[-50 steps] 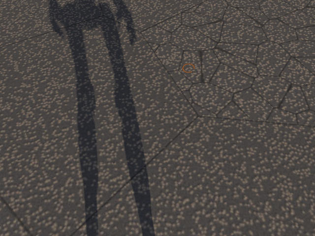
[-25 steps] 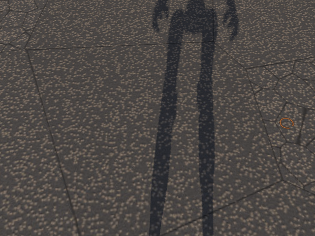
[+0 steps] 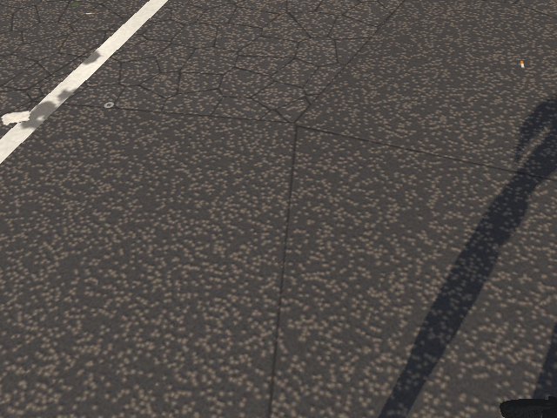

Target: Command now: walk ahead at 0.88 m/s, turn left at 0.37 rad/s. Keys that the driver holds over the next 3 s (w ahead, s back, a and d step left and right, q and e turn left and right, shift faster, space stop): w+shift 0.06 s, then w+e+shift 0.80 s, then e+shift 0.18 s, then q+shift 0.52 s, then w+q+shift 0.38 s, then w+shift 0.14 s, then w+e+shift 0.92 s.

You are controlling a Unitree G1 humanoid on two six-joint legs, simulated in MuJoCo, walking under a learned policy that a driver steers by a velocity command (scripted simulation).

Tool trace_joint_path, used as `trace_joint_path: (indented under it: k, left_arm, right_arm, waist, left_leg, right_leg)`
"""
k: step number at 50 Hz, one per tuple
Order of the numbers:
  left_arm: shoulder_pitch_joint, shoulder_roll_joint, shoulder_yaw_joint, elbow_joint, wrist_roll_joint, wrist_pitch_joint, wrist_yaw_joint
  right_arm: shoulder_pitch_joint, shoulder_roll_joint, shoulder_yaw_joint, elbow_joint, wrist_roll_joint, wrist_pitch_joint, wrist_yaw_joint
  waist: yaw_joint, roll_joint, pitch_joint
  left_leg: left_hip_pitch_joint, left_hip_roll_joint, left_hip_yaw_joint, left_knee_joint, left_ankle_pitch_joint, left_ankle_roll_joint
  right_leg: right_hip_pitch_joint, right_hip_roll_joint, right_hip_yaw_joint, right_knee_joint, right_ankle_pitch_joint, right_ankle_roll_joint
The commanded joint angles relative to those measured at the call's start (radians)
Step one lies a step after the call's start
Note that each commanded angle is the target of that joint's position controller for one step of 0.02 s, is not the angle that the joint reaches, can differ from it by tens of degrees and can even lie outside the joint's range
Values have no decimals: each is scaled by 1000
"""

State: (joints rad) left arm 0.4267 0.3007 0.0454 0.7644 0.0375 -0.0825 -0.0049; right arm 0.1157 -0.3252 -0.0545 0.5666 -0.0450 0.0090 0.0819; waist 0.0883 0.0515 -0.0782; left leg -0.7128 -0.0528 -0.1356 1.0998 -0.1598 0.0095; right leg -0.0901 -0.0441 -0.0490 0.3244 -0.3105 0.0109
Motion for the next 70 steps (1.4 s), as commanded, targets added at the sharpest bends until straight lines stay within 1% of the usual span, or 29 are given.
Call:
trace_joint_path:
  k: [1, 6, 8, 9, 10, 11, 12, 14, 21, 25, 27, 29, 31, 32, 33, 34, 35, 38, 41, 46, 50, 52, 53, 54, 55, 57, 60, 63, 70]
  left_arm:
    - [19, 150, 40, -28, -4, -24, -4]
    - [67, 169, 43, 42, -21, -8, -7]
    - [44, 211, 49, 61, -31, -5, -8]
    - [6, 205, 46, 47, -38, -14, -9]
    - [11, 54, 9, -21, -51, -23, -23]
    - [-73, 71, 15, -63, -55, -28, -20]
    - [-139, 101, 30, -66, -53, -16, -16]
    - [-105, 61, 19, -32, -37, 0, -36]
    - [-248, -1, 5, -58, -22, 67, -75]
    - [-384, 4, -15, -115, -19, 61, -98]
    - [-391, 16, -17, -120, -24, 63, -97]
    - [-205, 74, 1, -76, -32, 70, -81]
    - [188, 176, 54, 42, -29, 69, -49]
    - [149, 211, 78, 56, -37, 73, -23]
    - [16, 305, 91, 16, -13, 86, -20]
    - [14, 322, 105, -23, -24, 87, -20]
    - [3, 265, 96, -17, -24, 82, -11]
    - [-85, 170, 64, -12, -29, 41, 3]
    - [-89, 162, 56, -18, -35, 7, -2]
    - [9, 183, 75, 16, -50, 16, -10]
    - [-13, 218, 88, 11, -42, 28, 9]
    - [-116, 155, 75, -44, -60, 17, 9]
    - [-19, 21, 44, -63, -60, 23, 23]
    - [130, 89, 43, -81, -79, 32, 32]
    - [78, 135, 46, -38, -36, 46, 29]
    - [-51, 95, 33, -50, -16, 59, 1]
    - [-87, 38, 6, -65, 9, 90, -15]
    - [-124, 17, -20, -84, 2, 96, -4]
    - [-210, 52, -33, -131, -12, 97, 27]
  right_arm:
    - [-156, -65, -7, -89, 3, -20, 14]
    - [-224, -27, 22, -104, 6, -41, 26]
    - [49, -73, -6, -23, 5, -55, -8]
    - [270, -123, -30, 43, -10, -65, -32]
    - [411, -255, -60, 55, -39, -75, -58]
    - [460, -288, -65, 49, -21, -79, -70]
    - [361, -229, -50, 76, -24, -77, -76]
    - [231, -111, -20, 88, -8, -82, -73]
    - [225, -9, 8, 175, 23, -131, -69]
    - [238, -46, 2, 214, 23, -136, -90]
    - [272, -101, -6, 230, 24, -134, -104]
    - [235, -177, -28, 218, 10, -107, -123]
    - [133, -207, -42, 179, 0, -71, -121]
    - [131, -112, -21, 189, -4, -73, -95]
    - [211, 13, 17, 92, -2, -94, -83]
    - [157, -39, 23, 31, 2, -123, -85]
    - [98, -77, 24, 29, 0, -142, -84]
    - [99, -65, 35, 47, -30, -104, -86]
    - [10, -38, 50, 7, -30, -60, -75]
    - [-172, 13, 75, -56, 5, -76, -64]
    - [-46, -78, 42, -33, 11, -94, -99]
    - [300, -171, 6, 61, 3, -115, -115]
    - [396, -212, 1, 78, -24, -117, -108]
    - [333, -218, -16, 66, -11, -108, -95]
    - [190, -124, -7, 19, 9, -97, -98]
    - [143, 2, 34, 63, 12, -94, -89]
    - [189, -41, 24, 155, 36, -102, -84]
    - [146, -85, 8, 163, 20, -86, -73]
    - [143, -126, -42, 129, 37, 7, -63]
  waist:
    - [8, -166, 179]
    - [5, -226, 202]
    - [-152, -196, 59]
    - [-272, -163, -77]
    - [-299, 123, -267]
    - [-323, 185, -340]
    - [-258, 58, -147]
    - [-149, 24, 31]
    - [-70, 57, 218]
    - [-58, -3, 252]
    - [-48, 4, 199]
    - [65, 69, 71]
    - [240, 41, -100]
    - [175, -126, -19]
    - [-20, -344, -33]
    - [27, -219, -165]
    - [8, -76, -37]
    - [-124, 50, 134]
    - [-127, 29, 178]
    - [-10, -53, 151]
    - [-65, -129, 17]
    - [-239, -77, -149]
    - [-186, 153, -264]
    - [-116, 270, -492]
    - [-109, 128, -414]
    - [-106, 45, -164]
    - [-64, 40, -58]
    - [-36, 79, -64]
    - [-28, 69, 19]
  left_leg:
    - [-172, 30, 38, -142, 20, -8]
    - [186, 52, 231, -465, -95, 55]
    - [554, -40, 254, -542, -128, 87]
    - [886, 24, 176, -525, -118, 95]
    - [1210, 371, -274, -631, -583, 138]
    - [1128, 495, -634, -841, -764, 123]
    - [987, 459, -505, -824, -648, 108]
    - [738, 371, -231, -855, -355, 84]
    - [594, 261, 239, -1000, 148, 50]
    - [634, 237, 403, -1030, 490, 17]
    - [716, 247, 430, -937, 975, -2]
    - [801, 285, 418, -674, 1326, -11]
    - [648, 288, 370, -113, 1208, 22]
    - [393, 120, 357, 272, 248, 16]
    - [-33, -17, 255, 615, -348, -35]
    - [-153, 11, 54, 618, -291, -16]
    - [-175, 64, 32, 511, -219, -9]
    - [12, 161, 38, 266, -181, -45]
    - [115, 190, 101, 10, -130, -88]
    - [235, 69, 182, -440, 260, -58]
    - [509, -25, 116, -617, 258, -25]
    - [895, 166, 4, -641, 466, 7]
    - [1113, 499, -200, -440, 1136, 51]
    - [1193, 610, -529, -510, 1053, 224]
    - [1016, 498, -444, -596, 784, 229]
    - [789, 351, -236, -661, 694, 207]
    - [563, 286, -138, -716, 845, 197]
    - [473, 214, -88, -731, 907, 196]
    - [246, 135, -236, -691, 130, 115]
  right_leg:
    - [60, -205, 184, -242, -137, -148]
    - [2, -211, 89, -235, 294, -147]
    - [-31, -188, 27, 112, 884, -147]
    - [-230, -137, 0, 403, 773, -132]
    - [-584, -13, 7, 825, 95, -104]
    - [-681, 63, 161, 1010, -170, -131]
    - [-759, 13, 182, 1077, -54, -139]
    - [-690, -64, 137, 967, 61, -113]
    - [-752, -76, 62, 861, 268, -83]
    - [-634, -36, -72, 557, 374, -142]
    - [-488, 52, -163, 468, 374, -183]
    - [-298, 119, -170, 462, 261, -214]
    - [132, 152, -67, 374, 127, -270]
    - [236, 102, 52, 325, 61, -299]
    - [405, -94, 544, 262, 163, -443]
    - [468, -184, 836, 19, -83, -517]
    - [337, -194, 852, -96, -180, -462]
    - [-82, -75, 602, -117, 24, -379]
    - [-297, 27, 446, -164, 132, -362]
    - [-191, 102, 357, -30, 716, -236]
    - [-76, 117, 436, 258, 878, -113]
    - [-213, 176, 370, 713, 483, -56]
    - [-418, 257, 224, 1060, -445, -48]
    - [-510, 240, 231, 1225, -338, -36]
    - [-488, 164, 203, 1172, -183, -33]
    - [-521, 136, 187, 1055, -148, -9]
    - [-383, 116, 168, 812, -147, -7]
    - [-277, 99, 77, 573, -81, 6]
    - [-55, 103, 89, 213, 63, -32]
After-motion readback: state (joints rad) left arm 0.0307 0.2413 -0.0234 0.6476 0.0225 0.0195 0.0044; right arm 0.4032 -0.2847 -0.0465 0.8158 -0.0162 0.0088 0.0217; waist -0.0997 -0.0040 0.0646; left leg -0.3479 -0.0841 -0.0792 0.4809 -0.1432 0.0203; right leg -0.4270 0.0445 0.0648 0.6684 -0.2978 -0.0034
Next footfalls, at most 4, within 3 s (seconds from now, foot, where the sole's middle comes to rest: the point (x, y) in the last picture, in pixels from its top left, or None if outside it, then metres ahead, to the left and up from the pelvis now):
0.18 left None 0.25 0.17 -0.78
0.64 right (350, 368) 0.66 -0.04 -0.78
1.04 left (377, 233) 1.11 -0.13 -0.78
1.42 right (434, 266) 0.99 -0.28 -0.78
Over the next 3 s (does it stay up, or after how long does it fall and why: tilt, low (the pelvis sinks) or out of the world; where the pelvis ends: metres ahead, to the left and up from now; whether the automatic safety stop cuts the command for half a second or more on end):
stays up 1.96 -0.27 -0.01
